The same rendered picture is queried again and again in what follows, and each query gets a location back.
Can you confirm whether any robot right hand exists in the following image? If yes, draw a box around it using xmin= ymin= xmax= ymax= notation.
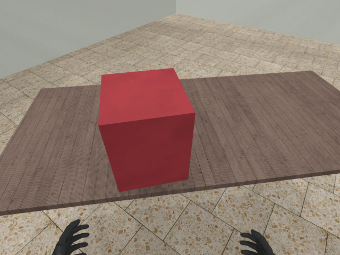
xmin=240 ymin=229 xmax=274 ymax=255

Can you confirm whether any carton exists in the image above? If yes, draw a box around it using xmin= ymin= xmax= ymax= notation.
xmin=98 ymin=68 xmax=196 ymax=192

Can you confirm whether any robot left hand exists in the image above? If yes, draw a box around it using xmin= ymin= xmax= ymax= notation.
xmin=52 ymin=219 xmax=89 ymax=255

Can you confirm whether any table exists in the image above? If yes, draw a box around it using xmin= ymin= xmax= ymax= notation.
xmin=0 ymin=71 xmax=340 ymax=216

